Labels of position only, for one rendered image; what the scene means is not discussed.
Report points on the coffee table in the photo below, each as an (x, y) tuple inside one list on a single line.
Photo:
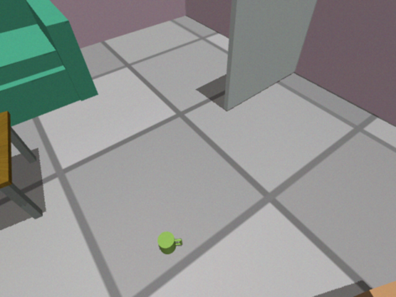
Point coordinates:
[(8, 136)]

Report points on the sofa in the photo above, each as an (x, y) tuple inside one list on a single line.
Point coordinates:
[(41, 65)]

